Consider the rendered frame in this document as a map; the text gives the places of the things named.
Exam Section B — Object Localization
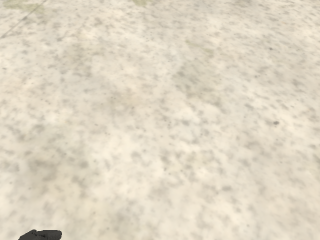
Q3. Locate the robot left hand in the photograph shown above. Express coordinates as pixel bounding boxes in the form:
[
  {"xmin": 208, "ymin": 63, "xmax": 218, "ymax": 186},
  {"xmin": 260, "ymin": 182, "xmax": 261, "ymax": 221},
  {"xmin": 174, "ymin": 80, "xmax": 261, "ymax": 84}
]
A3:
[{"xmin": 18, "ymin": 229, "xmax": 62, "ymax": 240}]

